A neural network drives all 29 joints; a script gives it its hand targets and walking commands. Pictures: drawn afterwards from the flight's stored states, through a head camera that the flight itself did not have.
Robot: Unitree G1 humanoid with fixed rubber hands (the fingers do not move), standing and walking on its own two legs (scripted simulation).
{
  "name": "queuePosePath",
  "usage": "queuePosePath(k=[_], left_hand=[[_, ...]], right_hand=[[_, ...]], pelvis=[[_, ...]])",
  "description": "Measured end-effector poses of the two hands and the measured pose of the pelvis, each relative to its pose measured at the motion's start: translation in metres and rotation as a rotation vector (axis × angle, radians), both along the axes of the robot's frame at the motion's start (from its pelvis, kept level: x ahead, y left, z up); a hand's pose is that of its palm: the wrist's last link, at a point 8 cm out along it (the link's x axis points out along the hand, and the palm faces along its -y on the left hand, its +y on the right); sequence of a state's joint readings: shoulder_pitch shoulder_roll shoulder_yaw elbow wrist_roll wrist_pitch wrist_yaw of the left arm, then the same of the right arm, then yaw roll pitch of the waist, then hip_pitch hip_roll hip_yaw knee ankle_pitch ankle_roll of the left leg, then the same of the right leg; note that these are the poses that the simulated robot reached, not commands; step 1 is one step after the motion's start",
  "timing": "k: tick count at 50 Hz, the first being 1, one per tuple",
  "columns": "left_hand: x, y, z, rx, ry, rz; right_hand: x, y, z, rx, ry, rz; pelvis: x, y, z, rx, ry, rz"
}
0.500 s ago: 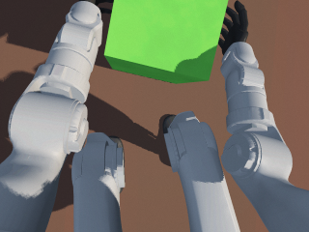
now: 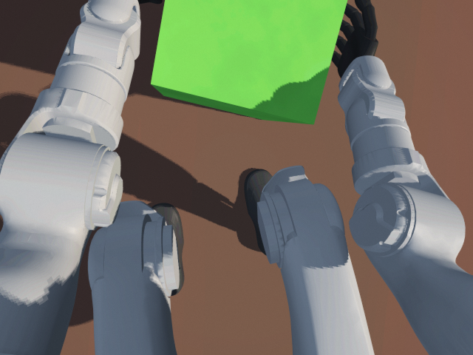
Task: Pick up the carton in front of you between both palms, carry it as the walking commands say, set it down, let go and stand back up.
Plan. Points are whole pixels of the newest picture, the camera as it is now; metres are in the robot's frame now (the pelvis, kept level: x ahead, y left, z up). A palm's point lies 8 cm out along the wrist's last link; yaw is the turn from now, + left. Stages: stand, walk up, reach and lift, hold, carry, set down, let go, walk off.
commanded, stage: set down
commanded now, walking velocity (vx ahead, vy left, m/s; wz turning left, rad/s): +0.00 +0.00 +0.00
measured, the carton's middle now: (237, 44) +0.51 -0.09 -0.25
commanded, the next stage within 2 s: let go in 1.26 s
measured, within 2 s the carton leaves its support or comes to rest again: neither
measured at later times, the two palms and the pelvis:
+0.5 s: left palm out of the picture +0.59 +0.07 -0.09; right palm (424, 51) +0.45 -0.29 -0.10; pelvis +0.00 -0.02 +0.03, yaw -1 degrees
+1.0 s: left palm out of the picture +0.59 +0.08 +0.05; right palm out of the picture +0.45 -0.29 +0.06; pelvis +0.02 -0.01 +0.16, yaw -1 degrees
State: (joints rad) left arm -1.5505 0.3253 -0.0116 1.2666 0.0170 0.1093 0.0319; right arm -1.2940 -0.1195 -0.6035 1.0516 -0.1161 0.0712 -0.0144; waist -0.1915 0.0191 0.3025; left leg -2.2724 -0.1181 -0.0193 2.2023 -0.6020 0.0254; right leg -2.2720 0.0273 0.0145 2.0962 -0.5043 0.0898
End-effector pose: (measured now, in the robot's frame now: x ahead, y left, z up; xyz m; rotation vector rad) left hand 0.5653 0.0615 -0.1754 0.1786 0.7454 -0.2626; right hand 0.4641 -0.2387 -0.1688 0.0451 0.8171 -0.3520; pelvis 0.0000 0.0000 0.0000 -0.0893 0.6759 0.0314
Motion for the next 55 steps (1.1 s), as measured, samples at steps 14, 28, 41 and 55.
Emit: queuePosePath(k=[14,28,41,55], left_hand=[[0.008,0.014,-0.011,0.014,-0.083,0.046],[0.022,0.004,0.107,0.049,-0.101,0.056],[0.024,0.019,0.173,0.039,-0.114,0.056],[0.024,0.021,0.262,0.037,-0.110,0.039]], right_hand=[[-0.008,-0.051,-0.007,-0.059,-0.060,-0.093],[-0.013,-0.048,0.096,-0.027,-0.150,-0.123],[-0.008,-0.044,0.170,-0.050,-0.161,-0.107],[-0.012,-0.050,0.261,-0.044,-0.167,-0.108]], pelvis=[[-0.001,-0.012,-0.005,0.019,-0.007,-0.029],[0.000,-0.015,0.049,0.048,0.038,-0.061],[0.010,-0.014,0.107,0.052,0.129,-0.058],[0.027,-0.009,0.184,0.050,0.145,-0.059]])
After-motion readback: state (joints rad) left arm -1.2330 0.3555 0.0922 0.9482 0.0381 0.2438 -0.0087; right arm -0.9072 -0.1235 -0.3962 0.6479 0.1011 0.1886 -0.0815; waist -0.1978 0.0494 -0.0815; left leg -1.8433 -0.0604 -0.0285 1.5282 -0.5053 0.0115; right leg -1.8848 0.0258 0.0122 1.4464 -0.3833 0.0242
